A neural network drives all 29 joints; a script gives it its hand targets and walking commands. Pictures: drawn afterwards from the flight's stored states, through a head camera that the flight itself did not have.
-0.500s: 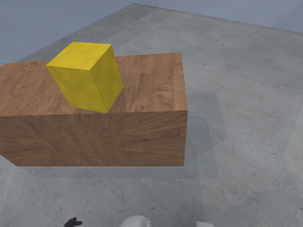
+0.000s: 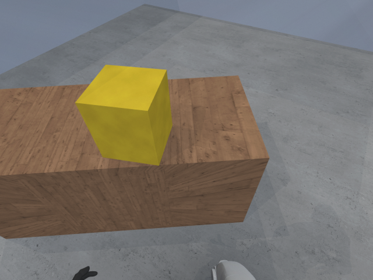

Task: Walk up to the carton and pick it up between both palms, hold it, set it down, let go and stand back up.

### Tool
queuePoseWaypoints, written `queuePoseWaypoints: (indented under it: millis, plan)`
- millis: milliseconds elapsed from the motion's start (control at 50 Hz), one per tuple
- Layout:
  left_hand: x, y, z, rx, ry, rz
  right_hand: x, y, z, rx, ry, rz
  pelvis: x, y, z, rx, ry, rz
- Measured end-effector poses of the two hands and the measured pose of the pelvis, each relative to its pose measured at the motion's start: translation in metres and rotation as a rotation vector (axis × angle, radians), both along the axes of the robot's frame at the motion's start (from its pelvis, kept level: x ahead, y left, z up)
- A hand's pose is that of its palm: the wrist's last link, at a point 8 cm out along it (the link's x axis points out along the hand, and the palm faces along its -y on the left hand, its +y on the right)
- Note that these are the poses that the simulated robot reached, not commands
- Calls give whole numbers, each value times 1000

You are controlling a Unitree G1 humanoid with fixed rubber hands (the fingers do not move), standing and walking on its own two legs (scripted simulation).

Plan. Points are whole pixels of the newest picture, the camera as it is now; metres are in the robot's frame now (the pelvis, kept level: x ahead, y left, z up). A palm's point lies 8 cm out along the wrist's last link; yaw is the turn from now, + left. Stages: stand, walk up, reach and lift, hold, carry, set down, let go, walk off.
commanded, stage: walk up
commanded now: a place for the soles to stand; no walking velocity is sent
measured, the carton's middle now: (132, 116) +0.63 +0.15 -0.04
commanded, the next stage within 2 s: none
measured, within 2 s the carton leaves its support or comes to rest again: neither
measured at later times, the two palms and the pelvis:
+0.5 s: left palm out of the picture +0.16 +0.47 -0.11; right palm (220, 241) +0.23 -0.08 -0.11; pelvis +0.10 +0.18 -0.02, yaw +0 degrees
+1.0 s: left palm out of the picture +0.31 +0.49 -0.07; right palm (194, 243) +0.22 -0.01 -0.09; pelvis +0.16 +0.25 +0.02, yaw -6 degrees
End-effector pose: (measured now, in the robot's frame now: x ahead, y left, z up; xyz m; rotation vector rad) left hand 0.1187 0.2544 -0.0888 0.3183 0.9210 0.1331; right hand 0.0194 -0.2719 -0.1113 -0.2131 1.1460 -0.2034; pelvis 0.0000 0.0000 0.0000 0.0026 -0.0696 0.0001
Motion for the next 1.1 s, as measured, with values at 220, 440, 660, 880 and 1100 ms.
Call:
queuePoseWaypoints:
  millis: [220, 440, 660, 880, 1100]
  plan:
    - [15, 66, 16, 114, 26, 63, 86, 68, -20, 62, 31, 109, 52, 57, 1, -25, 7, -3]
    - [18, 191, -9, 93, 120, 124, 209, 171, 9, 41, -190, 191, 94, 156, -9, -26, 3, 6]
    - [110, 233, -13, 11, 64, 18, 181, 224, 9, -22, -112, 35, 127, 220, -5, 3, 9, -34]
    - [166, 234, 7, -44, 33, -58, 186, 254, 8, 24, -101, -8, 150, 243, 8, 0, 40, -84]
    - [200, 228, 11, -84, 5, -115, 208, 252, 37, -27, -186, -6, 160, 250, 17, 5, 49, -127]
